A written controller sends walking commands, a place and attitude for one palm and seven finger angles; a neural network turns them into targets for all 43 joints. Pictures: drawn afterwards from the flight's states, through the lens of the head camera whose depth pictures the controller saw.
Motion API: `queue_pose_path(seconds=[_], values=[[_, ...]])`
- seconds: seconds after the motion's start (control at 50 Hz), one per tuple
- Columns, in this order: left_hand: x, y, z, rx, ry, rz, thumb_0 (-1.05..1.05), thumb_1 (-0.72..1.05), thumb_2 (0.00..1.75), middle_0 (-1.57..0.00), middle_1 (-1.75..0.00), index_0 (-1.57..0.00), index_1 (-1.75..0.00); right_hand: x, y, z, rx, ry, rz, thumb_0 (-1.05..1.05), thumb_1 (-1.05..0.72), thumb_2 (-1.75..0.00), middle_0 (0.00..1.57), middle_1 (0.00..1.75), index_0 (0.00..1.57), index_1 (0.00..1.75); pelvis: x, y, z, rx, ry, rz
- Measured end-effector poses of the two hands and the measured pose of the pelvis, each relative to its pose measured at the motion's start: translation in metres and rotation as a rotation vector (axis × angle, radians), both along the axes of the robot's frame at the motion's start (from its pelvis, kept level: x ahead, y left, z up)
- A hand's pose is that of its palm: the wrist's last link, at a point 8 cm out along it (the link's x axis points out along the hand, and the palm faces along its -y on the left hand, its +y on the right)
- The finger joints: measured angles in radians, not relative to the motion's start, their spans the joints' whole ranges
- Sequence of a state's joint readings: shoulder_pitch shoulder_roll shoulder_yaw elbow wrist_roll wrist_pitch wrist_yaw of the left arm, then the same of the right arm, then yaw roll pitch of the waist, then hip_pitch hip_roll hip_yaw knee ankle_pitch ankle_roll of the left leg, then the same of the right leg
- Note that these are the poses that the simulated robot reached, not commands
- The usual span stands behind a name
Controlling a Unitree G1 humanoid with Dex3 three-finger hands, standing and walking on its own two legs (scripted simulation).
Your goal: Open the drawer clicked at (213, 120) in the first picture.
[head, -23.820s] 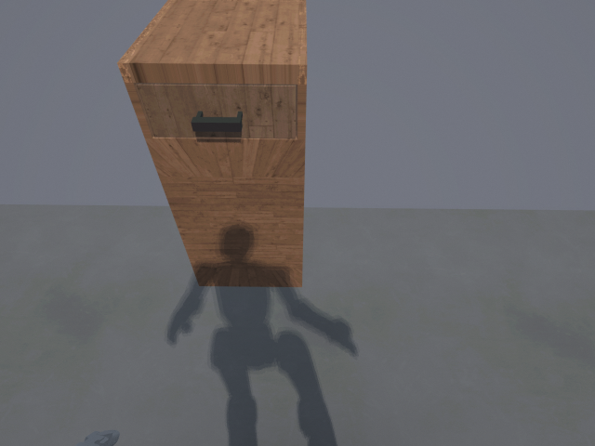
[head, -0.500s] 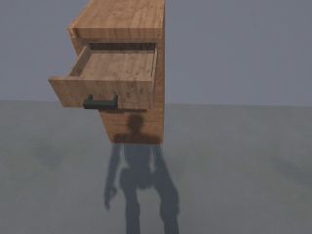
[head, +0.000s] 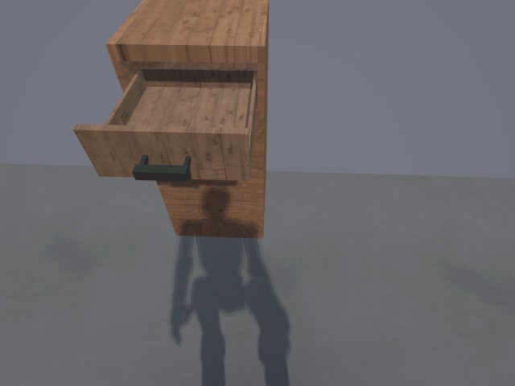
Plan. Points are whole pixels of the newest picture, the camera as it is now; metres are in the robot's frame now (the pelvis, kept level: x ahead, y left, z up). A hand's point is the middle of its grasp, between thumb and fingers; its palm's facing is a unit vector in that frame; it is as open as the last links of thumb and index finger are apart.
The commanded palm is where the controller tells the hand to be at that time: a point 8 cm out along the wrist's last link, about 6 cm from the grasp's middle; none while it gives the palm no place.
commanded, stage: look to check the result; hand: left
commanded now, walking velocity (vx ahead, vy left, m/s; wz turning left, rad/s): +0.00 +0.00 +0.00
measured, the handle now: (163, 166) +0.54 +0.24 +0.01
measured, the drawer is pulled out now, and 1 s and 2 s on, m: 0.30 0.30 0.30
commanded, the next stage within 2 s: stand and wait in 0.50 s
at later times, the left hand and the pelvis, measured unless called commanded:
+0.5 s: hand out of the picture +0.00 +0.16 -0.17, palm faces +0.06 -0.98 -0.19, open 7.4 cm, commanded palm none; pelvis +0.01 +0.00 +0.00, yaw +0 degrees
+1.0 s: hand out of the picture +0.01 +0.15 -0.17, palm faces +0.05 -0.98 -0.19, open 7.4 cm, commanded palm none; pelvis +0.02 -0.01 +0.00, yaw +0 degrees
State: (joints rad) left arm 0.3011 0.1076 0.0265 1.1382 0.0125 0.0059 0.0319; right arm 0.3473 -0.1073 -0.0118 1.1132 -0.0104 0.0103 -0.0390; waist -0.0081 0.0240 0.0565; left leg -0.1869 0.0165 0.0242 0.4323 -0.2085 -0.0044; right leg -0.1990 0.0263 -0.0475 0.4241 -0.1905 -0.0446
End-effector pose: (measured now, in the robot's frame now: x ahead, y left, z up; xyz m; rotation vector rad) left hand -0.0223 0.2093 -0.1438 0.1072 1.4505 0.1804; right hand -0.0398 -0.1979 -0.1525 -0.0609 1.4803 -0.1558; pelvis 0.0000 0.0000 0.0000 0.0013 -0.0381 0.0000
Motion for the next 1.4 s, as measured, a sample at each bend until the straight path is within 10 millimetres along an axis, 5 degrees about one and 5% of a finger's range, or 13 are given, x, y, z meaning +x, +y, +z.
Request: queue_pose_path(seconds=[0.5, 1.4], values=[[0.019, -0.002, 0.002, 0.007, -0.016, -0.002, 0.0, 0.91, 0.9, -0.2, -0.3, -0.2, -0.3, 0.026, -0.001, -0.001, 0.01, -0.025, 0.016, 0.0, -0.91, -0.9, 0.2, 0.3, 0.2, 0.3, 0.011, -0.003, 0.001, 0.002, 0.002, 0.004], [0.038, -0.011, 0.004, 0.018, -0.021, -0.013, 0.0, 0.91, 0.9, -0.2, -0.3, -0.2, -0.3, 0.039, -0.02, 0.0, -0.008, -0.011, 0.01, 0.0, -0.91, -0.9, 0.2, 0.3, 0.2, 0.3, 0.026, -0.016, 0.002, 0.002, 0.003, -0.003]])
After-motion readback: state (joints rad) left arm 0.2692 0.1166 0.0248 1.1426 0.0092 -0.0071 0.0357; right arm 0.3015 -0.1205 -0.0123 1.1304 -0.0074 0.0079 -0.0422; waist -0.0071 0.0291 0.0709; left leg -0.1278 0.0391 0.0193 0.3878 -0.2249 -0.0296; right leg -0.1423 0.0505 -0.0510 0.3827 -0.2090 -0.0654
